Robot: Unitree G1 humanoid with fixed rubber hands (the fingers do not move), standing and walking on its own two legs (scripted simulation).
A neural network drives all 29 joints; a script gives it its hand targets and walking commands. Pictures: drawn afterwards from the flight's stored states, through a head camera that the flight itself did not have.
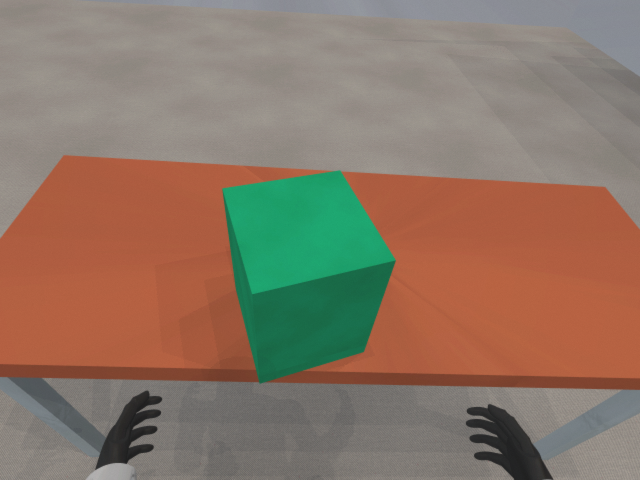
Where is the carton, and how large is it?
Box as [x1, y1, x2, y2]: [222, 170, 395, 383]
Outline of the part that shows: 339,170 222,188 236,291 260,383 363,351 395,260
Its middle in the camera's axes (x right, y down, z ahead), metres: -0.03 +0.06 +0.59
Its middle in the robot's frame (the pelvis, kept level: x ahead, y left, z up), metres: +0.41 +0.04 +0.00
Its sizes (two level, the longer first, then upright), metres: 0.187 0.179 0.241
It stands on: a table, 0.65 m high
